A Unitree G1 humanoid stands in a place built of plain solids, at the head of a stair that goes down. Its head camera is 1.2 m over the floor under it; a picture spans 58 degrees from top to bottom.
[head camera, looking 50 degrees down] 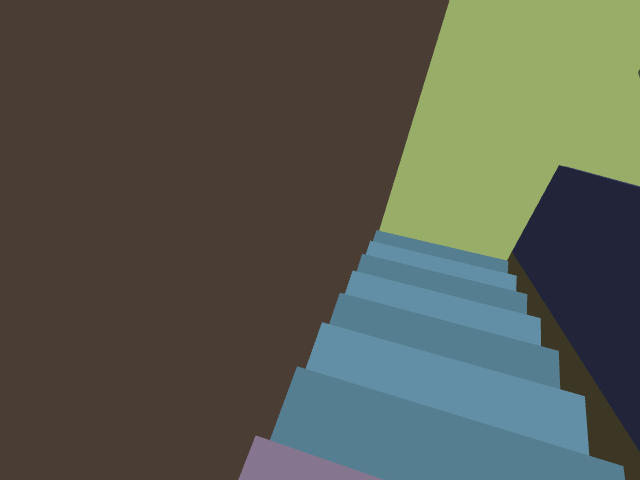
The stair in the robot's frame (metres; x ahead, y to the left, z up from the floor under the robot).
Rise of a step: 0.20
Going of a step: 0.29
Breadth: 1.03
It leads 18 degrees to the right of straight ahead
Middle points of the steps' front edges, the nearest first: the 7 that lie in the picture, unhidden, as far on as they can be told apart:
0.46 -0.41 -0.20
0.75 -0.50 -0.40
1.02 -0.59 -0.61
1.30 -0.67 -0.81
1.58 -0.76 -1.01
1.86 -0.85 -1.21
2.14 -0.94 -1.41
